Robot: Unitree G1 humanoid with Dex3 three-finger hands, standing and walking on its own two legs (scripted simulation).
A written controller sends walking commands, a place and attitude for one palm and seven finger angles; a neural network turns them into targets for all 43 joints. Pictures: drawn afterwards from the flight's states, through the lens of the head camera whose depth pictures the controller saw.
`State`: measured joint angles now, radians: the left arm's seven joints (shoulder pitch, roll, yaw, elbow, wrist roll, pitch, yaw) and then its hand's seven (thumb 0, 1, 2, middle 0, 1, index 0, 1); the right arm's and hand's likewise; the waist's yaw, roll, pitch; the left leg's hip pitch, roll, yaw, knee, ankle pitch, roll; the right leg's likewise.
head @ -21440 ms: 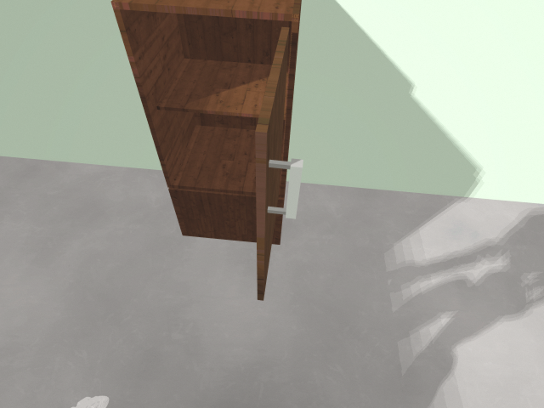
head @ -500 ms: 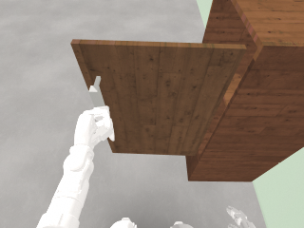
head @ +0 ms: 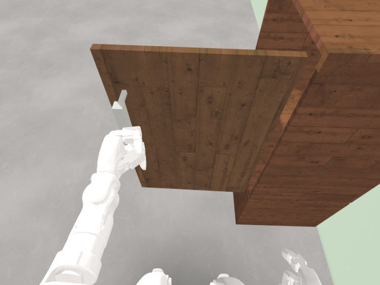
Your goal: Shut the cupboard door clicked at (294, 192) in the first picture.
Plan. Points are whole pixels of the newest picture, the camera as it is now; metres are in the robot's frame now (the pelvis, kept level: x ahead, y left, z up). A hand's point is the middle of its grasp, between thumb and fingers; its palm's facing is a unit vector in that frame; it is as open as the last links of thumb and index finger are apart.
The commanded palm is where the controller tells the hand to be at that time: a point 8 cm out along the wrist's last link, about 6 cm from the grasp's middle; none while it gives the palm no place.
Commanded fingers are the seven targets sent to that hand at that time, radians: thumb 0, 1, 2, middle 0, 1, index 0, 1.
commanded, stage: push the door shut along its arc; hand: left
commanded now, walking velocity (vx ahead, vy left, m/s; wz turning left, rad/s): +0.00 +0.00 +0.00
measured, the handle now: (128, 121) +0.47 +0.16 +0.06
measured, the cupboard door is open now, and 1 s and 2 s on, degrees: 89 77 57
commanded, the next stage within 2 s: pull the fist back off the door in 1.70 s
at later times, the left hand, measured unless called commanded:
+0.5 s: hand (146, 129) +0.44 +0.11 +0.06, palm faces -0.21 -0.98 -0.02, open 3.1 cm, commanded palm +0.44 +0.15 +0.06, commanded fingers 0.00 0.90 0.90 -1.30 -1.50 -1.30 -1.50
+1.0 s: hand (168, 110) +0.50 +0.07 +0.07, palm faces -0.34 -0.94 -0.03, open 3.1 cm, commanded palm +0.50 +0.12 +0.06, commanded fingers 0.00 0.90 0.90 -1.30 -1.50 -1.30 -1.50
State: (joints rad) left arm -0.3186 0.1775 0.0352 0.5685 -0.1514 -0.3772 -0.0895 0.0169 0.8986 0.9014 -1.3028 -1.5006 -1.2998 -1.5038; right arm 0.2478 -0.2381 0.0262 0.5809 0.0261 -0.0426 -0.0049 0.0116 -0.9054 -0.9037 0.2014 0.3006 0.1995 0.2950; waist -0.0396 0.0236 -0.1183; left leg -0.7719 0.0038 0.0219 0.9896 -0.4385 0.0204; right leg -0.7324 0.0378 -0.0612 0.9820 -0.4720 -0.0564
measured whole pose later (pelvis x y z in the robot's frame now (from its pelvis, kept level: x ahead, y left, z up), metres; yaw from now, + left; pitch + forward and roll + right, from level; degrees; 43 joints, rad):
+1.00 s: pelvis -0.01 +0.01 -0.03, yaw -2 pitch +22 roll -2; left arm -1.00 0.34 0.19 1.20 -0.10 -0.38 -0.29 0.01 0.89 0.91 -1.30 -1.50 -1.30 -1.50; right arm 0.39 -0.27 0.02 0.64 0.01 -0.02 0.02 0.01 -0.91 -0.90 0.20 0.30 0.20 0.30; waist -0.19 0.05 -0.13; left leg -1.04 0.02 0.04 1.12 -0.47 0.04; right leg -1.00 0.05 -0.05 1.10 -0.48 -0.04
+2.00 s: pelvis -0.01 +0.01 -0.05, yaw -2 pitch +31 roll -3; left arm -1.33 0.28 0.28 1.30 0.06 -0.30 0.24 0.03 0.92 0.94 -1.30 -1.50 -1.29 -1.50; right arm 0.46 -0.24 0.02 0.67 -0.11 -0.09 0.11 0.01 -0.91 -0.90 0.20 0.30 0.20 0.29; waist -0.26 0.08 -0.16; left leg -1.28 0.03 0.00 1.24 -0.50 0.03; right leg -1.23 0.06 -0.09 1.19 -0.51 -0.05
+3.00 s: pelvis +0.01 -0.01 +0.00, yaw -2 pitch +17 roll +1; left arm -0.64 0.10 0.12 0.84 -0.05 -0.43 0.15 0.02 0.90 0.90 -1.30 -1.50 -1.30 -1.50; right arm 0.38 -0.22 -0.01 0.63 -0.02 0.05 0.07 0.01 -0.91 -0.90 0.20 0.30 0.20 0.29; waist -0.10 0.05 -0.13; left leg -0.81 0.02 0.06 0.94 -0.43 0.01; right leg -0.80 0.06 -0.01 0.96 -0.46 -0.06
